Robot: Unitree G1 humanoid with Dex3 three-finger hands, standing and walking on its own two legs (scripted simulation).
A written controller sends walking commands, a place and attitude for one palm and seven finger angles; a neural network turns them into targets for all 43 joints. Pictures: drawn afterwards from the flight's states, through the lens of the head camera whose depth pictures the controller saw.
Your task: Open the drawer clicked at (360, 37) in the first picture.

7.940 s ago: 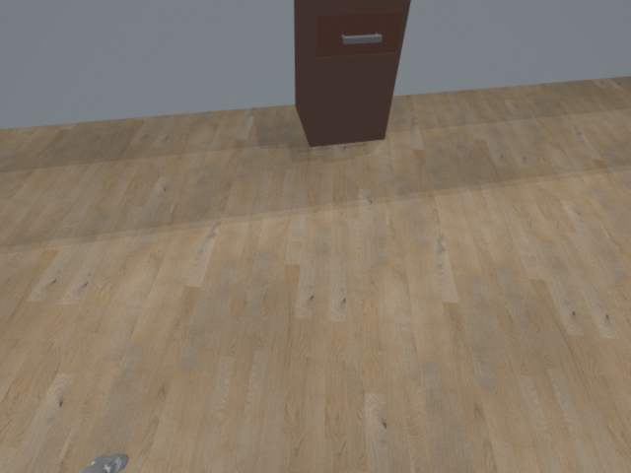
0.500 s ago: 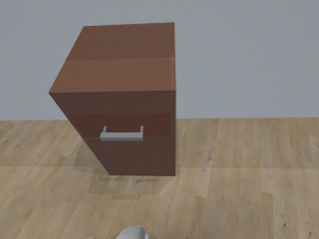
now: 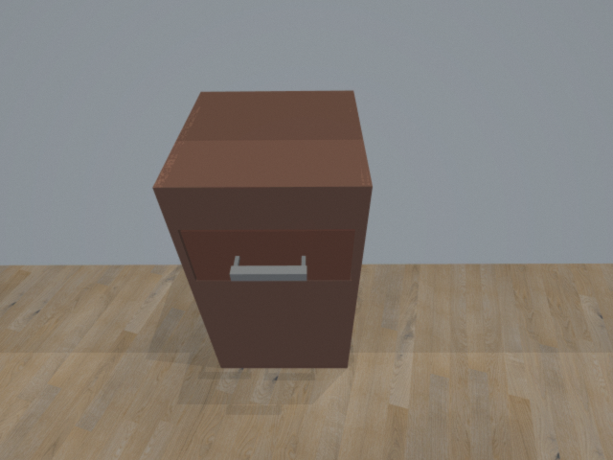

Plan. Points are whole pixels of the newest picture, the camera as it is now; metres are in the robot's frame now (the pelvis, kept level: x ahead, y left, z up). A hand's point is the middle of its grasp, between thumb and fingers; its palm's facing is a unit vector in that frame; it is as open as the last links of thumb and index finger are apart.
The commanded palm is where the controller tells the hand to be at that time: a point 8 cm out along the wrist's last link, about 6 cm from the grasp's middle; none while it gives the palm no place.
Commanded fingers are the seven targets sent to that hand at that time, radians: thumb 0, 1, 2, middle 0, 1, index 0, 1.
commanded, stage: come to a stop and stand still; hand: left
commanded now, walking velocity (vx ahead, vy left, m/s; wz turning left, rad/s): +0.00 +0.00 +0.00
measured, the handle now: (269, 266) +0.57 +0.13 -0.18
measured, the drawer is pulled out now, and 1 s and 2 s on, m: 0.00 0.00 0.00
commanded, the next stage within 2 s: look again from close up in 0.34 s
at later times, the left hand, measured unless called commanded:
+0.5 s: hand out of the picture -0.02 +0.18 -0.16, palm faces +0.06 -0.98 -0.17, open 7.4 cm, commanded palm none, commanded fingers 0.00 0.90 0.90 -0.20 -0.30 -0.20 -0.30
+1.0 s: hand out of the picture +0.00 +0.15 -0.16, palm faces +0.06 -0.99 -0.15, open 7.3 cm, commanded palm none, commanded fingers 0.00 0.90 0.90 -0.20 -0.30 -0.20 -0.30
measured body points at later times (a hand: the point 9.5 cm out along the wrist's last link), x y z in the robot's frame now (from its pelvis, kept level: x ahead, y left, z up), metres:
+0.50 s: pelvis -0.01 +0.02 +0.01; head -0.02 +0.01 +0.46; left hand -0.03 +0.23 -0.15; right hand -0.03 -0.21 -0.15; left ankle -0.01 +0.07 -0.73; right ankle +0.06 -0.12 -0.73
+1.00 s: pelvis +0.02 -0.01 +0.01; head +0.02 -0.01 +0.46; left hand +0.00 +0.20 -0.15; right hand +0.02 -0.22 -0.15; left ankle -0.01 +0.07 -0.73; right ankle +0.06 -0.12 -0.73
